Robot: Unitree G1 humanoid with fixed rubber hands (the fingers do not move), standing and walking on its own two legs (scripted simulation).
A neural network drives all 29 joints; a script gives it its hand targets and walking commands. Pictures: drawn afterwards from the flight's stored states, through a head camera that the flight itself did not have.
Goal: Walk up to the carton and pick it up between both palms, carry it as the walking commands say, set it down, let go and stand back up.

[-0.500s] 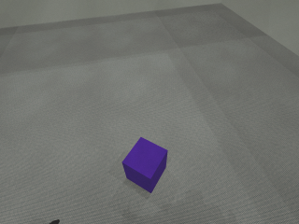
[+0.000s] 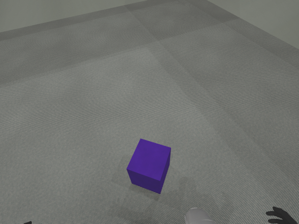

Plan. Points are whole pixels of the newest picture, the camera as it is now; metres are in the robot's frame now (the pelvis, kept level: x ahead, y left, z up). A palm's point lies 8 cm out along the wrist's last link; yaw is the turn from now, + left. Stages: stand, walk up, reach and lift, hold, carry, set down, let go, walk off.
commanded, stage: walk up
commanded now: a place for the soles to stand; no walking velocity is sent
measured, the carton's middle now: (150, 166) +0.53 +0.05 -0.63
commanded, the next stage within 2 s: none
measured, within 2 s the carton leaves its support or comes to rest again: neither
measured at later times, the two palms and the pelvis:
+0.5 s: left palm out of the picture +0.25 +0.47 -0.03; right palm (239, 208) +0.17 -0.20 -0.07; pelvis +0.09 +0.14 -0.01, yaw -12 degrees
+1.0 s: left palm (13, 146) +0.37 +0.50 -0.06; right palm out of the picture +0.05 -0.10 -0.07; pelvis +0.11 +0.25 +0.00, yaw -23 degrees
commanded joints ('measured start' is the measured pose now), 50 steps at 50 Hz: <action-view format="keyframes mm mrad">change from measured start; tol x32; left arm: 1 39 145 22 -117 -20 -30 -20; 50 -162 140 1 -117 -32 34 -147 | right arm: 1 25 -201 -72 -113 8 -8 -22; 50 1 -323 9 -23 77 -92 -117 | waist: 1 -33 158 48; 9 126 -290 -183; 24 11 -295 -130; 28 -43 319 -72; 50 28 35 -62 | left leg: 1 33 174 -158 -341 -21 211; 8 -161 79 39 68 200 96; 12 -401 16 -166 654 -210 -15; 26 181 -55 35 -111 136 -7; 28 -94 375 -568 -390 -109 175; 43 -118 4 42 76 -97 8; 50 -39 305 -376 -332 124 207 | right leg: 1 -115 -19 -126 -54 52 5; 7 422 17 -155 -387 290 -42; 9 643 -263 410 -591 200 -179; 23 118 -134 99 -412 511 -174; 31 -123 42 21 322 -56 21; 42 304 -182 236 -615 169 -128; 50 180 20 25 -264 29 -18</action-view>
